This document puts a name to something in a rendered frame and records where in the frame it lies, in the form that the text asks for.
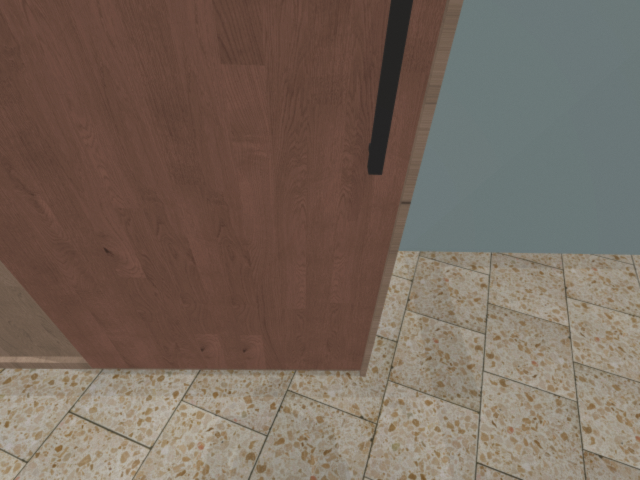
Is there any handle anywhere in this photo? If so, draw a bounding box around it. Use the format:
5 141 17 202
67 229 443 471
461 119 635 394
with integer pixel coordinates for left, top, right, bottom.
367 0 413 175

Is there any wardrobe door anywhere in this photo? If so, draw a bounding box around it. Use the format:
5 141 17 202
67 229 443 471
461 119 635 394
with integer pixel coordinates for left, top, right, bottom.
0 261 82 357
0 0 447 370

